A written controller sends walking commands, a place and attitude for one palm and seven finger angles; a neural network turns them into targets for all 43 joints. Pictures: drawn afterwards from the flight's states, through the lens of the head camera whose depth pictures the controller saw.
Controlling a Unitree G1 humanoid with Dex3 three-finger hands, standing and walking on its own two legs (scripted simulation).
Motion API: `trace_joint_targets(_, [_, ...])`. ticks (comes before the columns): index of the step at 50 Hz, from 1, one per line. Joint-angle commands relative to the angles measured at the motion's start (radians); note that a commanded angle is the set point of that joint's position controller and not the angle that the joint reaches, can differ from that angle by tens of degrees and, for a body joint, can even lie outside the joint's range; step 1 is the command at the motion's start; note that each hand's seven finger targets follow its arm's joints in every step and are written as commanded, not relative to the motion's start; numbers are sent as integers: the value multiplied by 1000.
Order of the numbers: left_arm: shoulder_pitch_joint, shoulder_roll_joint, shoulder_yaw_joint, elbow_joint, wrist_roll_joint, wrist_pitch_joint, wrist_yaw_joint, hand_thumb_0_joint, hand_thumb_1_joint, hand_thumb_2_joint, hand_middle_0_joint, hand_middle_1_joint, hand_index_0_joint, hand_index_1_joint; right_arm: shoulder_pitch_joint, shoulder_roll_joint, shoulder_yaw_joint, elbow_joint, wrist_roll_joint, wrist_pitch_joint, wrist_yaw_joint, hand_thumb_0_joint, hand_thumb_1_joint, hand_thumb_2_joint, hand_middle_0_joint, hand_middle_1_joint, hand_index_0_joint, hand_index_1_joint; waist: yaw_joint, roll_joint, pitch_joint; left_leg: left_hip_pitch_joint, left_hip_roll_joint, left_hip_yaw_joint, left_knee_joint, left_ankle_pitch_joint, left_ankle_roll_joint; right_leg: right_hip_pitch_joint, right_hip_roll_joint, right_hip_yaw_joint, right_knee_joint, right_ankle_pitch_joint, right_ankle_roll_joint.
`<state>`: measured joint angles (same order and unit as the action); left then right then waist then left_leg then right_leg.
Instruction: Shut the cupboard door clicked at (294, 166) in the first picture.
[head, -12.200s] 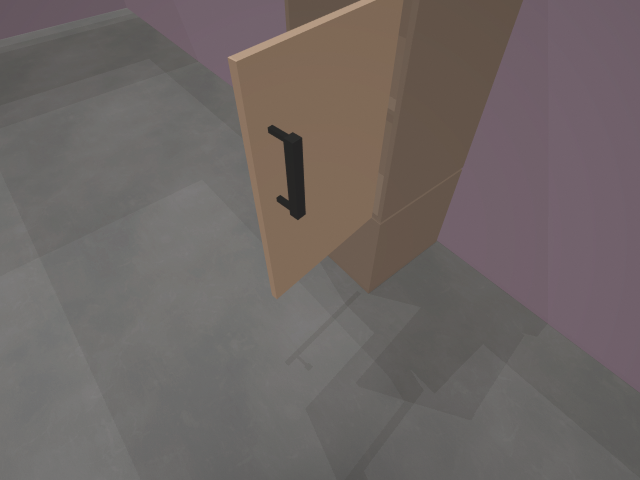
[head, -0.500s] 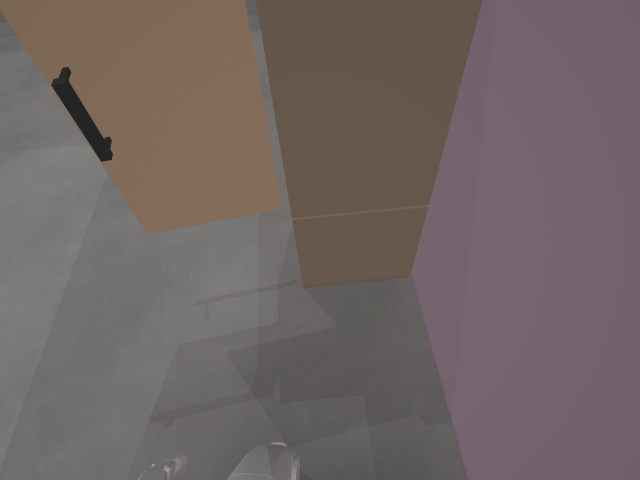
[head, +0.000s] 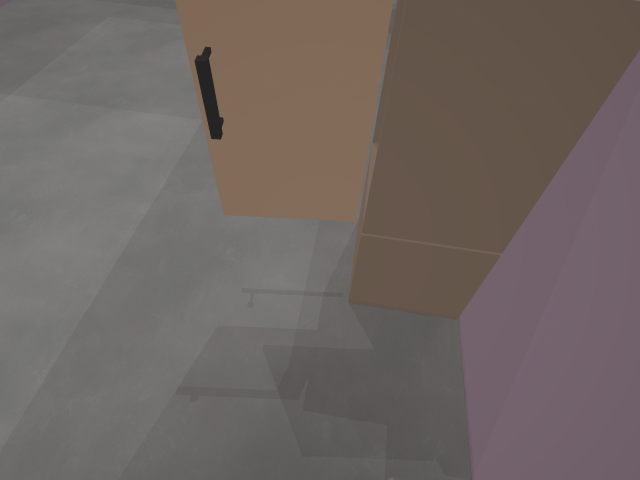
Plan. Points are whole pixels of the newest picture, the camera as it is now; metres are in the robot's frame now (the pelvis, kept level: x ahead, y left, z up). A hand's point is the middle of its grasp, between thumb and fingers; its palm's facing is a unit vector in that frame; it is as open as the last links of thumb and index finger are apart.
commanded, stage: take the last steps up to it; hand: left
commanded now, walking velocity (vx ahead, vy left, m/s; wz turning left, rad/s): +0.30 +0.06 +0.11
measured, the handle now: (212, 95) +0.77 +0.30 +0.04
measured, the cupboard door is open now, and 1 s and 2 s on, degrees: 97 97 97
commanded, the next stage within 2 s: come to a stop and stand still in 0.78 s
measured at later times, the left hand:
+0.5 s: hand out of the picture +0.08 +0.15 -0.16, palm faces +0.16 -0.97 -0.18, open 7.3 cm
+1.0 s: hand (193, 347) +0.33 +0.25 -0.17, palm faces +0.08 -0.97 -0.25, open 7.3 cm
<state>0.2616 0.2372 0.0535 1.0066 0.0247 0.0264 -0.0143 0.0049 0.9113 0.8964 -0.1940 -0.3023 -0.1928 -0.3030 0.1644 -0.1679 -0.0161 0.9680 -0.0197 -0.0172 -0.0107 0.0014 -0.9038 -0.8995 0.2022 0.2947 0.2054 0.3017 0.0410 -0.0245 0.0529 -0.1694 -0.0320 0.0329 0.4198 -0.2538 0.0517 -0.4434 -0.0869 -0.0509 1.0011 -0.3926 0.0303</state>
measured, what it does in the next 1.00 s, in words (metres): walks ahead: right foot, then left foot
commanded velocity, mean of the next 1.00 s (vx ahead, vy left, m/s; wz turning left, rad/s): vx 0.17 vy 0.03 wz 0.01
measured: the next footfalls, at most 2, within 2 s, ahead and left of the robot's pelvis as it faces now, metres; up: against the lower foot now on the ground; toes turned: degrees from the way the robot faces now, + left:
right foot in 0.18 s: +0.10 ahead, -0.12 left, +0.00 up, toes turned -5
left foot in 0.64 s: +0.34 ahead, +0.16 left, +0.00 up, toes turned +4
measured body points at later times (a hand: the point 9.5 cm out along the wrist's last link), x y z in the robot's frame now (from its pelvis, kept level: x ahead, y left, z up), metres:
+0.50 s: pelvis +0.13 -0.01 +0.00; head +0.15 -0.02 +0.45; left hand +0.07 +0.20 -0.15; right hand +0.17 -0.24 -0.16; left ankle +0.21 +0.15 -0.69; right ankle +0.06 -0.12 -0.74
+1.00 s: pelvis +0.27 +0.05 -0.01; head +0.29 +0.04 +0.44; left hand +0.32 +0.30 -0.15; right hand +0.31 -0.17 -0.17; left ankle +0.27 +0.15 -0.74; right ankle +0.32 -0.04 -0.74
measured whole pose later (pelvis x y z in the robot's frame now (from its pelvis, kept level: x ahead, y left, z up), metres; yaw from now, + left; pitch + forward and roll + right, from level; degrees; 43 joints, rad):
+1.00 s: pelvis +0.27 +0.05 -0.01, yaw +2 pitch +0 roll +3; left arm 0.21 0.18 0.05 1.02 0.02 -0.03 0.01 0.01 0.93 0.90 -0.19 -0.30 -0.19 -0.30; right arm 0.25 -0.16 -0.03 1.08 -0.02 -0.03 -0.03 -0.01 -0.92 -0.90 0.20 0.29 0.20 0.30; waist 0.01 -0.02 0.03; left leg -0.21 -0.01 0.20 0.48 -0.27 0.04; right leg -0.34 -0.08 -0.08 0.60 -0.22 -0.01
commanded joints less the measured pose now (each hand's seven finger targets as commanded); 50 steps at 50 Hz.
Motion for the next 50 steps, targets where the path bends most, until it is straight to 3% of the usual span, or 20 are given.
trace_joint_targets(1, [-94, 29, 1, -106, 3, -43, -4, 0, 900, 900, -200, -300, -200, -300, 141, -187, -54, 3, -4, -19, -10, 0, -900, -900, 200, 300, 200, 300, -74, 138, -6, 93, 261, -239, -193, 48, 156, -69, -3, -9, -173, -3, -5])
trace_joint_targets(4, [-82, 17, 1, -103, 3, -47, -5, 0, 900, 900, -200, -300, -200, -300, 140, -182, -58, 14, -8, -17, -6, 0, -900, -900, 200, 300, 200, 300, -58, 125, 6, 11, 248, -239, -185, -56, 148, 61, 21, -33, -313, 6, -10])
trace_joint_targets(7, [63, 39, 17, -46, 4, -59, -1, 0, 900, 900, -200, -300, -200, -300, 102, -156, -50, 22, 2, -16, -5, 0, -900, -900, 200, 300, 200, 300, 22, 47, -4, -181, 152, -160, -33, -162, 75, 381, 37, -23, -534, 102, -25])
trace_joint_targets(8, [156, 99, 30, -18, 10, -69, 7, 0, 900, 900, -200, -300, -200, -300, 98, -112, -43, 15, 10, -20, 0, 0, -900, -900, 200, 300, 200, 300, 62, -104, -23, -348, 55, -70, 162, -225, 24, 549, -99, 168, -640, -49, -68])
trace_joint_targets(9, [247, 182, 49, 2, 10, -73, 16, 0, 900, 900, -200, -300, -200, -300, 78, -87, -38, -20, 9, -19, 7, 0, -900, -900, 200, 300, 200, 300, 94, -321, -20, -511, -27, 34, 407, -329, -22, 618, -340, 508, -806, -189, -175])
trace_joint_targets(10, [250, 173, 46, 0, -1, -69, 26, 0, 900, 900, -200, -300, -200, -300, 24, -144, -51, -34, -3, -12, 16, 0, -900, -900, 200, 300, 200, 300, 95, -191, 35, -531, 31, -28, 575, -331, -26, 511, -407, 562, -888, -297, -231])
trace_joint_targets(13, [96, 62, 18, -23, -5, -87, 29, 0, 900, 900, -200, -300, -200, -300, 58, -108, -60, 21, -9, -1, 27, 0, -900, -900, 200, 300, 200, 300, 0, -144, 107, -488, 110, -70, 670, -71, -42, 316, -286, 318, -887, -142, -171])
trace_joint_targets(17, [102, 26, 12, 5, -9, -118, 29, 0, 900, 900, -200, -300, -200, -300, 107, -50, -50, 50, -6, 9, 37, 0, -900, -900, 200, 300, 200, 300, -35, -72, 40, -434, 128, -15, 559, 53, -80, 351, -216, 73, -864, 244, -153])
trace_joint_targets(25, [180, 49, 7, 95, 0, -116, 30, 0, 900, 900, -200, -300, -200, -300, -38, -26, -41, 5, 0, -10, 50, 0, -900, -900, 200, 300, 200, 300, 4, -128, 51, -384, 102, 67, 267, 62, -74, 430, -226, 0, -783, 491, -154])
trace_joint_targets(27, [169, 64, 13, 98, 3, -110, 33, 0, 900, 900, -200, -300, -200, -300, -34, -33, -41, 3, 0, -18, 48, 0, -900, -900, 200, 300, 200, 300, -7, -132, 56, -306, 89, 72, 203, 37, -57, 415, -237, -3, -735, 520, -148])
trace_joint_targets(29, [149, 62, 15, 104, -2, -103, 32, 0, 900, 900, -200, -300, -200, -300, 85, -60, -46, 43, -7, -30, 36, 0, -900, -900, 200, 300, 200, 300, -74, -97, 9, -69, 35, 118, 82, 89, -42, 334, -185, -59, -567, 607, -115])
trace_joint_targets(30, [159, 42, 11, 103, -4, -97, 30, 0, 900, 900, -200, -300, -200, -300, 207, -113, -58, 81, -10, -35, 27, 0, -900, -900, 200, 300, 200, 300, -119, 17, -63, 122, 67, 82, 60, 117, -34, 243, -138, -90, -381, 512, -89])
trace_joint_targets(31, [204, -9, 5, 86, -14, -92, 28, 0, 900, 900, -200, -300, -200, -300, 323, -216, -82, 101, -22, -43, 12, 0, -900, -900, 200, 300, 200, 300, -149, 235, -175, 322, 298, -212, 35, 187, 45, 39, -13, -138, -131, 148, -46])
trace_joint_targets(32, [175, -29, -4, 51, -17, -92, 28, 0, 900, 900, -200, -300, -200, -300, 400, -265, -90, 110, -12, -34, -4, 0, -900, -900, 200, 300, 200, 300, -166, 317, -247, 370, 437, -406, -88, 259, 131, -61, 60, -81, 128, -209, -43])
trace_joint_targets(33, [118, -34, -3, 30, -13, -89, 32, 0, 900, 900, -200, -300, -200, -300, 348, -258, -87, 101, -9, -28, -11, 0, -900, -900, 200, 300, 200, 300, -146, 201, -177, 287, 471, -383, -116, 221, 171, -120, 19, -3, 257, -199, -66])
trace_joint_targets(34, [83, -43, -4, 28, -8, -89, 30, 0, 900, 900, -200, -300, -200, -300, 266, -207, -76, 81, -8, -34, -9, 0, -900, -900, 200, 300, 200, 300, -118, 120, -119, 144, 430, -315, -138, 124, 161, -135, -11, 6, 290, -136, -67])
trace_joint_targets(38, [139, -75, 0, 58, 5, -52, 16, 0, 900, 900, -200, -300, -200, -300, 125, -91, -34, 47, -6, -51, -15, 0, -900, -900, 200, 300, 200, 300, -28, 157, 2, -121, 327, -100, -234, 77, 88, -43, -50, 25, 173, 48, -43])
trace_joint_targets(45, [62, -78, -5, 2, 2, -48, 17, 0, 900, 900, -200, -300, -200, -300, 102, -97, -36, 42, -11, -43, -15, 0, -900, -900, 200, 300, 200, 300, -22, 60, -15, -128, 319, -47, -184, 165, 131, 119, -13, -11, -270, 75, -36])
trace_joint_targets(48, [134, -49, -7, 35, -1, -50, 30, 0, 900, 900, -200, -300, -200, -300, 71, -90, -24, 56, -2, -29, -21, 0, -900, -900, 200, 300, 200, 300, 20, 13, -72, -125, 244, 18, -24, 248, 45, 302, 8, -5, -520, 292, -22])
trace_joint_targets(50, [93, 67, -4, 27, 1, -61, 40, 0, 900, 900, -200, -300, -200, -300, 118, -42, -16, 60, 14, -8, -13, 0, -900, -900, 200, 300, 200, 300, -24, -172, -53, -164, 108, 70, 70, -38, -58, 294, -181, 207, -632, 605, -105])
